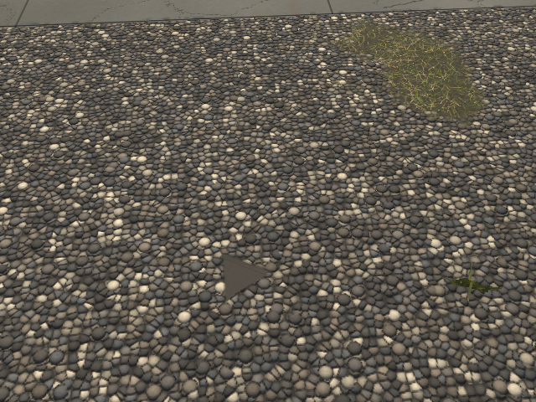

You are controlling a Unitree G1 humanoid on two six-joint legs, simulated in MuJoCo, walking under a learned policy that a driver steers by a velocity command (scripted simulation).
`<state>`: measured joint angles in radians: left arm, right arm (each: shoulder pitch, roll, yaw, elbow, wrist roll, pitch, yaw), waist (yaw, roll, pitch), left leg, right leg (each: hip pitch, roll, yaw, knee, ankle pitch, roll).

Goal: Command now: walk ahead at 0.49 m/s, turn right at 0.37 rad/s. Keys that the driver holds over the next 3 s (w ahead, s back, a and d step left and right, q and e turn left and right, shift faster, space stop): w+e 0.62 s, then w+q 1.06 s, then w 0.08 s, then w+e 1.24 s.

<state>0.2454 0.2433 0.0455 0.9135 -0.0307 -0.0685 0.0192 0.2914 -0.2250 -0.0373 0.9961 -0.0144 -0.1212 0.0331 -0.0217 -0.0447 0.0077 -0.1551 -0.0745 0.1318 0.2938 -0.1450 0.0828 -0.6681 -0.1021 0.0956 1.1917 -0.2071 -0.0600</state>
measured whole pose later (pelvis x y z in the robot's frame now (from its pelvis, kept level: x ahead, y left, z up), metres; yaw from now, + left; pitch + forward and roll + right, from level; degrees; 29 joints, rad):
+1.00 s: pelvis +0.58 -0.13 -0.01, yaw -17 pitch +2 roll +0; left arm 0.26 0.27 0.04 0.74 0.01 -0.10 0.00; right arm 0.25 -0.27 -0.05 0.77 0.01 -0.09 0.04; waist -0.02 -0.02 0.02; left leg -0.33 -0.10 -0.02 0.44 -0.14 0.09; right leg -0.44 0.01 0.06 1.16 -0.34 -0.03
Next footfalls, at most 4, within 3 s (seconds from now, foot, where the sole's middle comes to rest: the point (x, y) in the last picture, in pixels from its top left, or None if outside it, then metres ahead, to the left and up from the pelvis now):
0.34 right None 0.34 -0.18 -0.78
0.84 left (306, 341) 0.68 -0.09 -0.78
1.36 right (383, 272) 0.90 -0.33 -0.78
1.86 left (277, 209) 1.15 -0.03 -0.78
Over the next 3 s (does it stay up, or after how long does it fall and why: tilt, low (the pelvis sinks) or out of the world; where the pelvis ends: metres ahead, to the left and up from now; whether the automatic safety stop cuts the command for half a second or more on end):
stays up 1.63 -0.19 -0.02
